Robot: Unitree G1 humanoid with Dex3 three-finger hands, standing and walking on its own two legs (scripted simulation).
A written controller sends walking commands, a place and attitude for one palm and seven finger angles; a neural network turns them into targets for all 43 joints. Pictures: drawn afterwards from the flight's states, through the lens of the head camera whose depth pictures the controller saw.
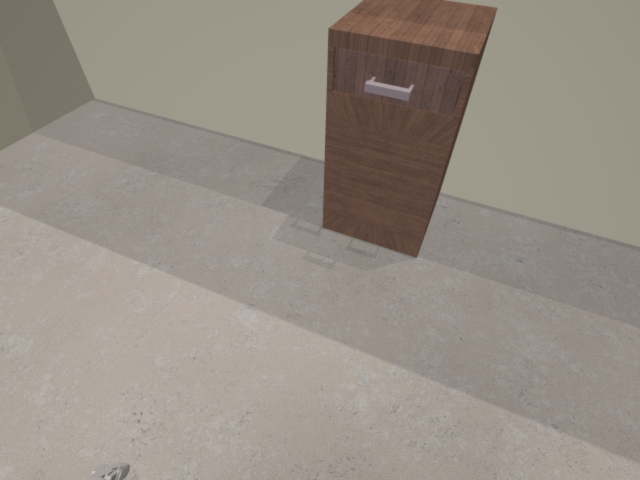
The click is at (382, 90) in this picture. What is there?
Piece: drawer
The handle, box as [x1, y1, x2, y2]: [364, 77, 413, 100]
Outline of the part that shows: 365,83 364,91 408,100 410,92 413,88 413,85 411,84 408,89 375,82 375,77 372,77 369,81 367,80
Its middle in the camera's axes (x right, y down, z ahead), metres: +0.21 -0.45 +1.16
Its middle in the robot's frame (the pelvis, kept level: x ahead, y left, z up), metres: +1.18 -0.15 -0.05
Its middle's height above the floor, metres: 0.72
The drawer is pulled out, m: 0.00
